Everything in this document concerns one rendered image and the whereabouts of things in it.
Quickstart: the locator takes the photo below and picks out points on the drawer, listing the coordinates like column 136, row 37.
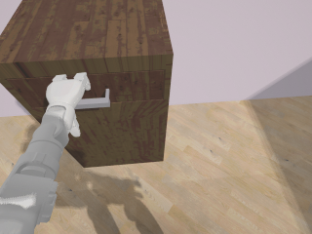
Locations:
column 123, row 86

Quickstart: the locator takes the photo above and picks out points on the robot left upper arm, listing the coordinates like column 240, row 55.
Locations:
column 26, row 201

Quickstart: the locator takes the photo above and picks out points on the cabinet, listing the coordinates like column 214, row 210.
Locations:
column 65, row 37

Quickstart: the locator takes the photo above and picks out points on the handle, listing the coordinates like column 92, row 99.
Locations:
column 97, row 102

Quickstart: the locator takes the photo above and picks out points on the left robot forearm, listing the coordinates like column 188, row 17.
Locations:
column 43, row 153

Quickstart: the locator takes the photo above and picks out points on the robot left hand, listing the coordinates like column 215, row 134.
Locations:
column 69, row 91

